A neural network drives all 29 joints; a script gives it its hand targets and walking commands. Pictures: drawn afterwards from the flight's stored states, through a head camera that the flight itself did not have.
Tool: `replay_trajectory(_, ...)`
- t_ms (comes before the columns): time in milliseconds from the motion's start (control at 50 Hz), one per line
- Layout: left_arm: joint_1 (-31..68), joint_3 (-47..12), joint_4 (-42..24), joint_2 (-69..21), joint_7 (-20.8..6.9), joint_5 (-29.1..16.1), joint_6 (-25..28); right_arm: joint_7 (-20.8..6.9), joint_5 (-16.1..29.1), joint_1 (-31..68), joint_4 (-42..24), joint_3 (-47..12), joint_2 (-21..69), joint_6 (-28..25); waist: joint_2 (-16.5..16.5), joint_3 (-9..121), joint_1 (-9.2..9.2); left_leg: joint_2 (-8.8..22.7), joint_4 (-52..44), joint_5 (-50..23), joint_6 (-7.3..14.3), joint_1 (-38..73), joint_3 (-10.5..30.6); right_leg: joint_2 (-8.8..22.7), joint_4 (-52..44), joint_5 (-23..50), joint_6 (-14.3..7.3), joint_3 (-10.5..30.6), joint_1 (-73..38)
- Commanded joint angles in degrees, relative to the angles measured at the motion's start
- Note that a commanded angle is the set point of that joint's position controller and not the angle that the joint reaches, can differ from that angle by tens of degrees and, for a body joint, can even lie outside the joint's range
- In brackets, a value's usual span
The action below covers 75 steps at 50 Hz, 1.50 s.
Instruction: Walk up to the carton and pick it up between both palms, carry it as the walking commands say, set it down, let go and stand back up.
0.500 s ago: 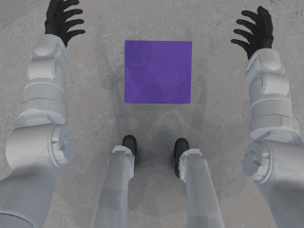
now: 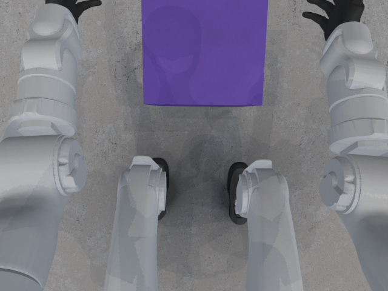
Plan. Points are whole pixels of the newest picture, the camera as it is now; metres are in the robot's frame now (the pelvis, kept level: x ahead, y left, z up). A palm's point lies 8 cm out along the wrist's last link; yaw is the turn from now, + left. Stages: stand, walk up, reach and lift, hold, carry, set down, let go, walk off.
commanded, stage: reach and lift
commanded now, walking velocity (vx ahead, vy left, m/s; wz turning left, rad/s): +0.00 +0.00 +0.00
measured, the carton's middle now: (201, 60) +0.52 +0.02 -0.35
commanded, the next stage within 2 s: none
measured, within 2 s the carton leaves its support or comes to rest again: neither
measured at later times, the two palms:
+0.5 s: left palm (102, 40) +0.53 +0.23 -0.27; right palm (292, 51) +0.53 -0.18 -0.27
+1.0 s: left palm (108, 40) +0.54 +0.22 -0.28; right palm (286, 50) +0.54 -0.17 -0.28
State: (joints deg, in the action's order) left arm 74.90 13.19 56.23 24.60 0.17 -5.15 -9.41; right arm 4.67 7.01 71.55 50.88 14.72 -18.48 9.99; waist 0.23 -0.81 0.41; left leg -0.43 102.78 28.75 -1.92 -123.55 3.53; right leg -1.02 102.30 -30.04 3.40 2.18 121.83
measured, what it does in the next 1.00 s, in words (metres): lowers itself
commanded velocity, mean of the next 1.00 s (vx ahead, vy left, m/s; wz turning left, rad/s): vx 0.00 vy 0.00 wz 0.00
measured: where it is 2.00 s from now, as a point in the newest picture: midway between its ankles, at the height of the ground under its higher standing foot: (197, 201)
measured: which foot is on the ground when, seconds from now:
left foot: down 0.00-1.00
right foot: down 0.00-1.00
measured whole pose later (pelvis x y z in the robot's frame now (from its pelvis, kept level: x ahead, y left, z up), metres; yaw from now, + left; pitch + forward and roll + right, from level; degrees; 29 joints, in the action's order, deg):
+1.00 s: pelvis -0.01 +0.00 -0.11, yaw +0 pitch +38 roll -2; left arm 87.0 3.8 68.9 26.9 3.5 -13.9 -3.2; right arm 7.4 14.5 84.5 64.5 5.1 -20.7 3.8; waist 0.6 -20.9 -0.6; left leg -0.1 125.4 32.0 -2.4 -131.4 3.8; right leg -1.9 125.2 -33.3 3.9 2.4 129.9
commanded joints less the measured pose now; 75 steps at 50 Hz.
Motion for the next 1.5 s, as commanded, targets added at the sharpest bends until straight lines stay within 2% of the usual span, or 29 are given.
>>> replay_trajectory(0, 15.6, 0.1, -4.1, 8.5, 0.5, -0.7, 1.7, 0.5, 0.5, 14.5, -4.3, 0.0, -7.7, -1.7, -2.8, 63.7, -0.45, -1.4, -4.5, -17.9, 0.2, 37.3, -6.9, -2.2, -3.9, 16.2, -0.6, -8.2, -29.0)
replay_trajectory(160, 18.4, -2.4, 0.2, 9.1, 1.5, -2.8, 3.5, 1.5, 1.8, 17.5, 0.0, -1.9, -8.4, -3.6, -2.2, 59.4, -0.28, -0.5, 2.1, -16.1, 0.3, 33.5, -6.6, -1.5, 2.8, 14.5, -0.5, -7.9, -26.1)
replay_trajectory(500, 25.2, -7.1, 4.9, 11.8, 3.2, -7.3, 6.9, 2.2, 6.2, 24.8, 6.0, -7.0, -10.7, -6.9, -2.1, 54.1, -0.92, 0.9, 13.4, -17.8, 0.1, 31.9, -5.7, -0.5, 13.9, 15.3, 0.0, -6.9, -24.1)
replay_trajectory(600, 27.1, -7.8, 2.5, 12.7, 3.9, -8.7, 7.2, 2.9, 7.7, 27.0, 3.7, -8.7, -11.7, -7.1, -1.3, 59.2, -1.44, 0.9, 15.1, -20.0, 0.2, 34.0, -5.9, -0.6, 15.5, 17.9, 0.1, -7.2, -28.3)
replay_trajectory(640, 26.7, -8.1, 2.9, 12.6, 4.0, -9.0, 7.1, 3.1, 7.6, 26.4, 3.7, -8.7, -11.7, -6.9, -1.2, 58.5, -1.03, 0.9, 15.3, -20.0, 0.3, 34.2, -5.8, -0.7, 15.6, 17.7, 0.1, -7.3, -27.9)
replay_trajectory(820, 24.6, -8.0, 7.3, 10.2, 3.3, -8.3, 7.1, 2.5, 7.6, 24.9, 7.6, -9.2, -9.1, -7.0, -1.2, 49.1, -1.49, 0.9, 14.7, -17.4, 0.4, 28.3, -5.8, -0.8, 14.9, 15.6, 0.0, -6.7, -23.5)
replay_trajectory(1240, 30.1, -10.5, 7.7, 5.8, 4.5, -8.5, 7.5, 3.5, 6.8, 30.0, 9.4, -9.0, -5.8, -8.1, -2.1, 50.4, -1.10, -0.5, 13.2, -15.7, -0.1, 31.3, -5.7, -2.1, 13.6, 14.1, -0.4, -6.9, -24.3)
replay_trajectory(1380, 30.4, -10.2, 7.6, 2.7, 4.9, -6.9, 8.0, 3.3, 7.3, 31.6, 8.5, -11.2, -1.0, -8.4, -1.0, 50.5, -3.03, -1.1, 12.9, -16.6, 0.1, 31.5, -6.1, -3.0, 13.5, 15.0, 0.0, -6.6, -25.4)
replay_trajectory(1480, 31.8, -12.0, 6.9, -2.9, 3.9, -7.8, 8.2, 2.6, 7.5, 33.3, 7.2, -13.7, 4.5, -8.3, -0.3, 49.9, -2.91, -1.6, 12.8, -16.7, 0.2, 30.6, -6.3, -3.6, 13.0, 15.6, 0.0, -6.3, -27.0)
